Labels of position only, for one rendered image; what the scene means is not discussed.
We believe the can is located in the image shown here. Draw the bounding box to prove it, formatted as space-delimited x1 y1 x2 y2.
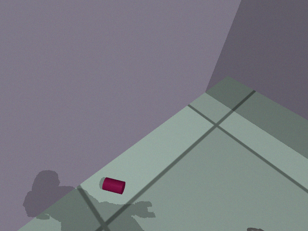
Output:
103 177 126 194

